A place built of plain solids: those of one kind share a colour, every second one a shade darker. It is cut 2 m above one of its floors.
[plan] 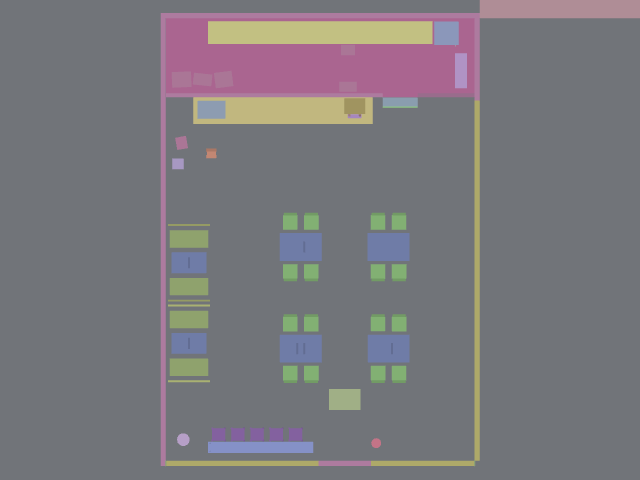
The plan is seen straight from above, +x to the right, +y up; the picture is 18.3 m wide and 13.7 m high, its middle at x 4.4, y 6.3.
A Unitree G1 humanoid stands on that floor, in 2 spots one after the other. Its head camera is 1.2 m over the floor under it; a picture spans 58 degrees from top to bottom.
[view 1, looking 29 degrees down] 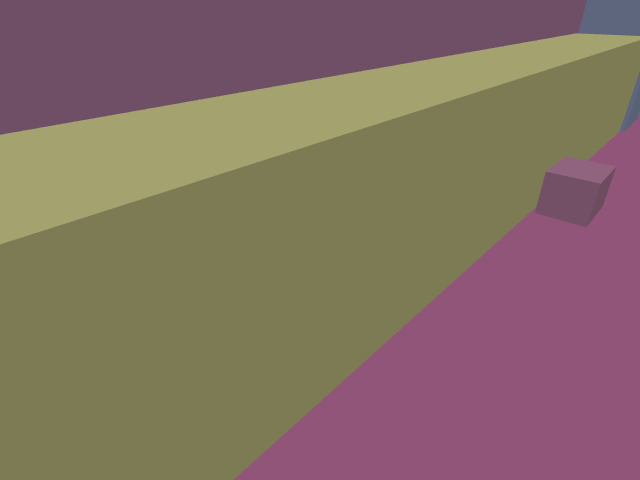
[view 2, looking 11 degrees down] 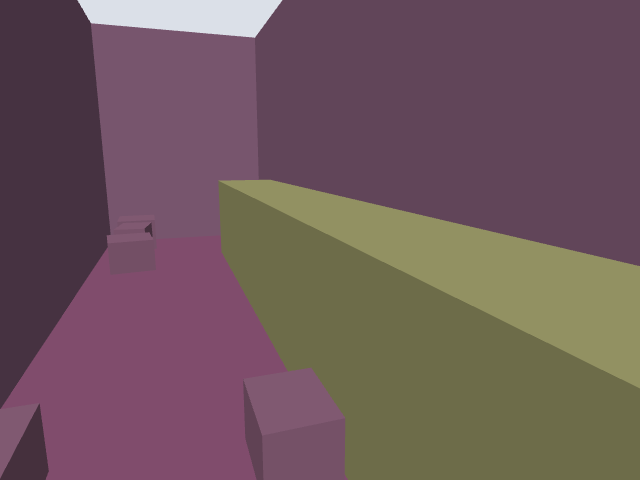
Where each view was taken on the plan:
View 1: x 2.20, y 11.21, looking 42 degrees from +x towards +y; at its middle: back_worktop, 1.17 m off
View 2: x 6.69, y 11.33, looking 161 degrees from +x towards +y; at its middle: back_worktop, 1.77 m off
